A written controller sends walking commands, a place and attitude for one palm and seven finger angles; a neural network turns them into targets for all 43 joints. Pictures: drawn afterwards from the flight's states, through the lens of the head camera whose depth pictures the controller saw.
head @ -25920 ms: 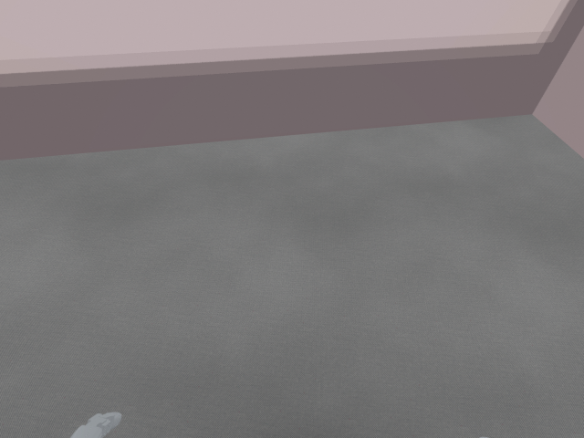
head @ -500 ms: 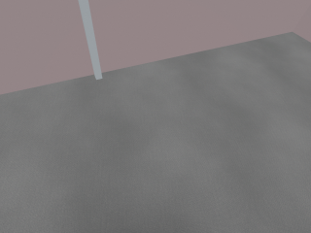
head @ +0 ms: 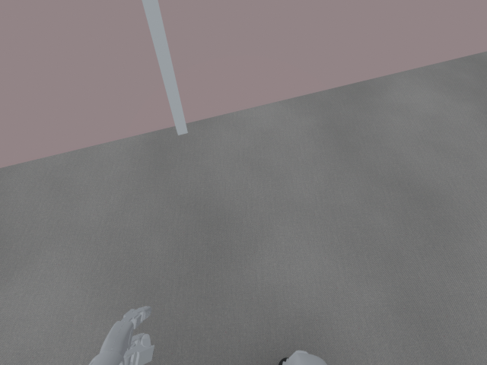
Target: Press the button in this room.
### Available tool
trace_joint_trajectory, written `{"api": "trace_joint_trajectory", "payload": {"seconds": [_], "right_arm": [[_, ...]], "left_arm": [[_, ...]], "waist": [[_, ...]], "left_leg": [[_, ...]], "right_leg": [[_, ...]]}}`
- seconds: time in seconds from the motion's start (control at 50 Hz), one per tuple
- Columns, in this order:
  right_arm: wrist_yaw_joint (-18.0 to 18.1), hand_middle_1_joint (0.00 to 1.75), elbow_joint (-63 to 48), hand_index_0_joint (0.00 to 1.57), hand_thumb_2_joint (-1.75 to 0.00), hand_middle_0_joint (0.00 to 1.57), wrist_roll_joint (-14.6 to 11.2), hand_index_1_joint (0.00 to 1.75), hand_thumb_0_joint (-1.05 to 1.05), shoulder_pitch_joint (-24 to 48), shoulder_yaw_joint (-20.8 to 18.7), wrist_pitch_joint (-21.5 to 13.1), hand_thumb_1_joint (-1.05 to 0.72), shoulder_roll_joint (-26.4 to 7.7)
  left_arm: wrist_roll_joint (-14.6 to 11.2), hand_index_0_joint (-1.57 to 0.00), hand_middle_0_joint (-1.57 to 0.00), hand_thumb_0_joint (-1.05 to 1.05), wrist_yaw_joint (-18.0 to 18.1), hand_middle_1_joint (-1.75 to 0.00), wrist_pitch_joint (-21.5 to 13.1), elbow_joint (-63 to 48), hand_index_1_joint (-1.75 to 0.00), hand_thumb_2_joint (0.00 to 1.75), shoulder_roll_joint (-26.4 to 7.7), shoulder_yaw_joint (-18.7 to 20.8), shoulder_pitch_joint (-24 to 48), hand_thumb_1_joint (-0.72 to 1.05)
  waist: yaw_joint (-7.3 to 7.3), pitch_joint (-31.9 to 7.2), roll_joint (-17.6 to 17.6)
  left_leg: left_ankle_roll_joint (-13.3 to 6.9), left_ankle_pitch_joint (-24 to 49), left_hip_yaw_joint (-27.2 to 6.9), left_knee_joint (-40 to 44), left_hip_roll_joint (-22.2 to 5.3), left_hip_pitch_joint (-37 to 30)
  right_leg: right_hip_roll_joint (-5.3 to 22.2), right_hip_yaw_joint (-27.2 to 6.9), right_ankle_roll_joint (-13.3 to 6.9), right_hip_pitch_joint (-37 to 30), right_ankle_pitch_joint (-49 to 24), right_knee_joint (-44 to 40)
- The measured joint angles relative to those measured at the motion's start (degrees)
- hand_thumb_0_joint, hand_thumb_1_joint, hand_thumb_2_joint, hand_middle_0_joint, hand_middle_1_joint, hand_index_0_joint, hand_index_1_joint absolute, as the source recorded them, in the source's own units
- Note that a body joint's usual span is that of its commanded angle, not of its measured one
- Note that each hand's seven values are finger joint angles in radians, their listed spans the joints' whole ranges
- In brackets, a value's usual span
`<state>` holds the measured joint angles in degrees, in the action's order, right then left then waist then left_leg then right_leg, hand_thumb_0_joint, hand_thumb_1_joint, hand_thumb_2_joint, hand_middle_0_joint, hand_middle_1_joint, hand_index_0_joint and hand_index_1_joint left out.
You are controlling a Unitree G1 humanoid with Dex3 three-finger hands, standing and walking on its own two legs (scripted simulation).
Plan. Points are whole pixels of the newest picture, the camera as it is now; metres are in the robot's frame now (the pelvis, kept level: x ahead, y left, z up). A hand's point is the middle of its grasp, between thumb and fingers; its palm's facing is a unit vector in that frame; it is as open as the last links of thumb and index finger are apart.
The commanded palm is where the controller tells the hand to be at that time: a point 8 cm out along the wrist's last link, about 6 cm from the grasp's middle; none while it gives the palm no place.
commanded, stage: turn or walk to find it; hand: left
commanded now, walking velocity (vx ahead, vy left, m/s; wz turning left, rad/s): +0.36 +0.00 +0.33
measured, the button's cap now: out of the picture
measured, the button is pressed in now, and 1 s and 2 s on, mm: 0 0 0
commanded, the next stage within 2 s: stand and wait in 0.40 s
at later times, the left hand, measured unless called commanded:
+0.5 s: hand out of the picture +0.11 +0.21 -0.17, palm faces +0.23 -0.96 -0.16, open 7.3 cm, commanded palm none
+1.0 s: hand (148, 248) +0.37 +0.22 -0.14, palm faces +0.20 -0.95 -0.23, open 7.2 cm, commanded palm none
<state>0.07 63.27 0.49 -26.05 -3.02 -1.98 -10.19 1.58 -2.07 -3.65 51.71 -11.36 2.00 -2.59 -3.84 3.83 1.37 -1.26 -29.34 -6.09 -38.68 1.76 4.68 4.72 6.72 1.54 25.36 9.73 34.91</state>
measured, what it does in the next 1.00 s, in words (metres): walks ahead: left foot, then right foot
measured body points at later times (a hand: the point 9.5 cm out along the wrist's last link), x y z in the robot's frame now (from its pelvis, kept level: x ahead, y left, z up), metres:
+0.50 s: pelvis +0.22 +0.05 +0.00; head +0.25 +0.08 +0.45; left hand +0.10 +0.26 -0.16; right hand +0.39 -0.15 -0.12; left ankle +0.26 +0.15 -0.72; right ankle +0.11 -0.10 -0.65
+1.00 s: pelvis +0.33 +0.03 +0.02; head +0.35 +0.01 +0.47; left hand +0.36 +0.27 -0.12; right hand +0.35 -0.18 -0.16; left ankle +0.27 +0.15 -0.69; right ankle +0.40 -0.05 -0.72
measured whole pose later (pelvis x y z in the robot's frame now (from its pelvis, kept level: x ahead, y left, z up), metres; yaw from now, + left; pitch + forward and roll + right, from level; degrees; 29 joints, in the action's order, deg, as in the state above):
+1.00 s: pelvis +0.33 +0.03 +0.02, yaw +10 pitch -2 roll +1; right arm 0.9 64.9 0.6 -16.4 -1.8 0.4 -7.9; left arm 1.0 1.1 -2.0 60.5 -8.2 1.7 -9.4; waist -0.7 3.4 2.4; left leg 0.6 -29.5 3.9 -42.8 -2.5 13.4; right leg 2.4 9.4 -3.4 16.3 11.5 29.6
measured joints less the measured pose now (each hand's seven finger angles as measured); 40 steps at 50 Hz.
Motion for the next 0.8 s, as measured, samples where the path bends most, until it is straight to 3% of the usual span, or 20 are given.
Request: {"api": "trace_joint_trajectory", "payload": {"seconds": [0.06, 0.1, 0.18, 0.26, 0.34, 0.4, 0.44, 0.48, 0.54, 0.66, 0.72, 0.8], "right_arm": [[-0.3, 0.30, 0.2, 0.20, -0.90, 0.20, -0.1, 0.30, 0.01, 2.3, -0.6, 1.2, -0.91, -1.2], [-0.7, 0.30, -0.6, 0.20, -0.90, 0.20, 0.2, 0.30, 0.01, 4.6, -1.0, 1.5, -0.91, -1.8], [-1.1, 0.30, -3.5, 0.19, -0.90, 0.20, 0.6, 0.30, 0.01, 9.3, -1.6, 1.8, -0.91, -2.6], [-1.7, 0.30, -5.7, 0.19, -0.90, 0.19, 0.7, 0.30, 0.01, 13.7, -1.7, 1.7, -0.91, -2.4], [-2.3, 0.29, -6.7, 0.19, -0.90, 0.19, 0.7, 0.30, 0.00, 17.6, -1.1, 1.2, -0.91, -1.8], [-2.5, 0.30, -7.4, 0.19, -0.90, 0.19, 0.9, 0.30, 0.00, 19.7, -0.4, 0.3, -0.91, -1.4], [-2.3, 0.30, -7.9, 0.19, -0.90, 0.19, 1.3, 0.30, 0.00, 20.9, -0.2, -1.0, -0.91, -0.9], [-1.7, 0.30, -8.0, 0.19, -0.90, 0.19, 0.9, 0.30, 0.00, 21.5, 0.3, -1.9, -0.91, -0.2], [-0.6, 0.30, -7.2, 0.20, -0.90, 0.20, 0.5, 0.30, 0.00, 20.5, 1.1, -2.3, -0.91, 0.9], [1.2, 0.30, -4.8, 0.20, -0.90, 0.20, -0.2, 0.30, -0.03, 16.6, 0.2, -2.7, -0.95, 0.3], [1.2, 0.30, -2.8, 0.20, -0.90, 0.20, 0.1, 0.30, -0.02, 14.3, 0.4, -1.6, -0.95, 0.1], [1.3, 0.30, -0.7, 0.20, -0.90, 0.20, 0.5, 0.30, -0.01, 11.7, 0.6, -0.2, -0.93, 0.5]], "left_arm": [[-0.1, -0.20, -0.20, 0.00, 0.7, -0.30, -1.1, 0.4, -0.30, 0.90, 1.7, -0.5, -1.1, 0.91], [-0.1, -0.20, -0.20, 0.00, 1.2, -0.30, -1.1, 1.7, -0.30, 0.90, 2.3, -0.4, -3.4, 0.91], [0.0, -0.20, -0.20, -0.01, 2.4, -0.30, -0.6, 5.3, -0.30, 0.90, 2.3, 0.8, -8.9, 0.93], [0.4, -0.20, -0.20, -0.01, 2.5, -0.30, -0.4, 8.5, -0.30, 0.90, 0.6, 1.2, -13.7, 0.94], [0.5, -0.20, -0.20, -0.01, 2.4, -0.30, -0.3, 10.7, -0.30, 0.90, 0.0, 0.9, -17.4, 0.93], [0.3, -0.19, -0.20, 0.00, 2.3, -0.30, 0.0, 12.0, -0.30, 0.90, 0.0, 0.7, -20.3, 0.92], [-0.1, -0.19, -0.20, 0.00, 2.0, -0.30, 0.8, 13.2, -0.30, 0.90, 0.1, 0.5, -21.2, 0.92], [-0.5, -0.19, -0.20, 0.00, 1.9, -0.30, 1.9, 13.9, -0.30, 0.90, 0.5, 0.0, -20.5, 0.92], [-0.6, -0.19, -0.20, 0.00, 2.0, -0.30, 2.4, 13.6, -0.30, 0.90, 1.0, -0.1, -17.9, 0.92], [-0.3, -0.19, -0.20, 0.00, 2.6, -0.30, 2.6, 9.8, -0.30, 0.90, 1.4, 0.2, -11.1, 0.91], [-0.2, -0.19, -0.20, 0.00, 3.0, -0.30, 2.9, 8.2, -0.30, 0.90, 1.4, 0.4, -8.4, 0.92], [-0.2, -0.19, -0.20, 0.00, 2.9, -0.30, 2.8, 7.2, -0.30, 0.90, 1.5, 0.1, -6.7, 0.92]], "waist": [[0.70, 1.4, 1.3], [1.48, 1.2, 1.1], [2.27, -0.2, 0.7], [3.47, -1.0, -0.1], [5.69, -0.4, -0.9], [7.36, -0.1, -1.8], [7.46, 0.8, -3.0], [7.59, 1.8, -3.1], [7.12, 2.1, -2.7], [5.35, 1.0, -2.7], [4.88, 0.0, -2.8], [4.11, -0.6, -2.4]], "left_leg": [[-0.9, 2.0, 2.5, -25.0, -0.8, 10.9], [-0.8, 6.6, 5.3, -32.1, -2.3, 17.1], [0.6, 12.8, 6.9, -30.6, -5.6, 25.7], [1.7, 16.7, 8.2, -19.9, -7.9, 28.6], [1.5, 17.8, 10.3, -5.6, -8.1, 26.0], [0.5, 17.5, 12.4, 2.3, -6.6, 21.5], [-1.2, 18.2, 13.4, 1.7, -5.0, 20.1], [-2.2, 14.8, 14.1, -0.4, -4.7, 18.7], [-1.7, 14.3, 14.8, 3.7, -4.3, 13.9], [-2.0, 16.3, 15.0, 13.2, -2.2, 6.1], [-1.5, 15.5, 14.6, 14.4, -1.7, 3.8], [-0.2, 12.2, 14.5, 11.7, -1.7, 2.2]], "right_leg": [[0.2, 2.6, -2.2, -3.6, 5.2, 2.5], [0.4, 3.3, -2.1, -6.8, 6.2, 0.4], [0.3, 5.2, -1.6, -13.1, 6.6, -5.2], [0.2, 7.2, -0.9, -18.5, 7.7, -9.5], [0.5, 8.9, 0.7, -22.9, 10.3, -11.0], [1.8, 9.4, 2.7, -25.1, 14.4, -8.4], [4.3, 7.4, 2.1, -22.1, 17.6, 2.6], [3.5, 1.9, 0.8, -15.1, 20.0, 19.5], [2.3, -0.7, 0.5, -5.6, 17.6, 32.3], [2.3, -1.8, 1.6, 4.3, 9.2, 26.0], [2.0, -1.7, 1.7, 3.7, 5.5, 17.9], [1.0, -1.1, 1.5, -2.2, 2.8, 5.5]]}}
